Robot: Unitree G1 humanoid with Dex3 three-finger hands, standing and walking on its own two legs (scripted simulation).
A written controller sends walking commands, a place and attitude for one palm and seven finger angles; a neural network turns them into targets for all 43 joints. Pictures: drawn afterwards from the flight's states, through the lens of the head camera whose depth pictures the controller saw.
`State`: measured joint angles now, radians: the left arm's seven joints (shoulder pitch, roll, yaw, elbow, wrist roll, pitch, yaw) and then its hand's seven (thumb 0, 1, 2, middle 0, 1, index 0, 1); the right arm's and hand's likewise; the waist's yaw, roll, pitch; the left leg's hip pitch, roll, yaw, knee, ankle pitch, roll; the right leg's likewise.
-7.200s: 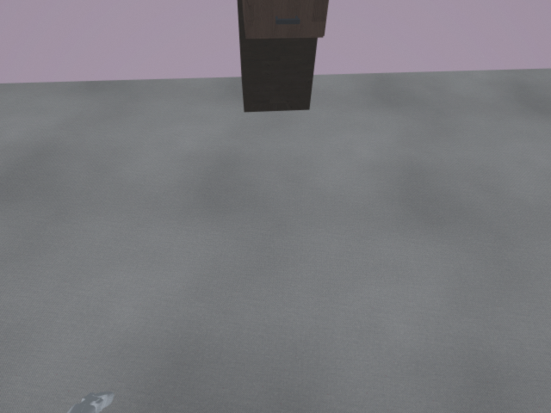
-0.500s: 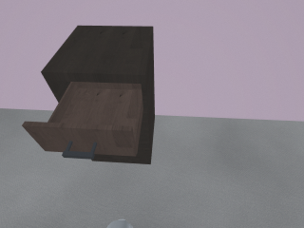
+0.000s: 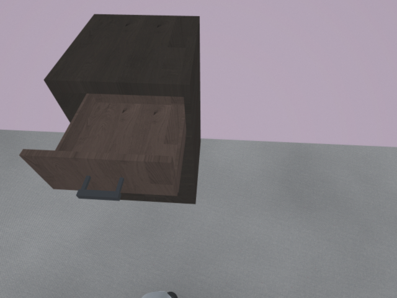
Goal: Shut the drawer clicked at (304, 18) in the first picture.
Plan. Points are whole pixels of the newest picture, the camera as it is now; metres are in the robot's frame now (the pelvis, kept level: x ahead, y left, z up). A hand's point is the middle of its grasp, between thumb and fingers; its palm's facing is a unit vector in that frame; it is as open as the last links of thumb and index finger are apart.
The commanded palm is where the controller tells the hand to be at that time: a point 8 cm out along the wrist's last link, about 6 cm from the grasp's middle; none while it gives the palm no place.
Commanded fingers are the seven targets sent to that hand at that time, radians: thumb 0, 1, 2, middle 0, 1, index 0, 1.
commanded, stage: come to a stop and stand still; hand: left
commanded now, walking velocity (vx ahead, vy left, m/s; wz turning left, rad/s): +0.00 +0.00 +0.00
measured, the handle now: (101, 187) +0.38 +0.30 -0.10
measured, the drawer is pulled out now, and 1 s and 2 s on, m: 0.24 0.24 0.24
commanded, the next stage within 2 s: look again from close up in 0.52 s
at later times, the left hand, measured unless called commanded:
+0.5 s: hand out of the picture -0.02 +0.14 -0.16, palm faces +0.06 -0.98 -0.20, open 7.3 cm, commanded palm none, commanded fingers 0.00 0.90 0.90 -0.20 -0.30 -0.20 -0.30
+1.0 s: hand out of the picture -0.03 +0.18 -0.16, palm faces +0.06 -0.98 -0.21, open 7.4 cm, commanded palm none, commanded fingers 0.00 0.90 0.90 -0.20 -0.30 -0.20 -0.30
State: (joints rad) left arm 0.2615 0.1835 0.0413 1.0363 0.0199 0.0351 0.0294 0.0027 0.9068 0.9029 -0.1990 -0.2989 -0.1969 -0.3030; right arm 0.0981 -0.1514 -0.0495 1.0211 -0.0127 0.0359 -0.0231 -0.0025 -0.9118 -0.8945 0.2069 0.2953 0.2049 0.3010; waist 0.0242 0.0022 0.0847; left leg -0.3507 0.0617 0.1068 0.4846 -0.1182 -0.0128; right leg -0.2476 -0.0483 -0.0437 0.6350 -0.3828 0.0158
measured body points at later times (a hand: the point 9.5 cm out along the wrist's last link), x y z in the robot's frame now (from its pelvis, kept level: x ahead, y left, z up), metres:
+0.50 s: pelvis -0.03 -0.04 +0.01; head -0.03 -0.04 +0.46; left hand -0.02 +0.19 -0.15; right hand -0.06 -0.25 -0.15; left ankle -0.01 +0.12 -0.73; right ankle -0.02 -0.12 -0.73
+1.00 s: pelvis -0.03 +0.01 +0.01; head -0.03 -0.01 +0.46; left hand -0.03 +0.23 -0.14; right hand -0.03 -0.21 -0.16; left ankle -0.03 +0.10 -0.73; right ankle -0.02 -0.12 -0.73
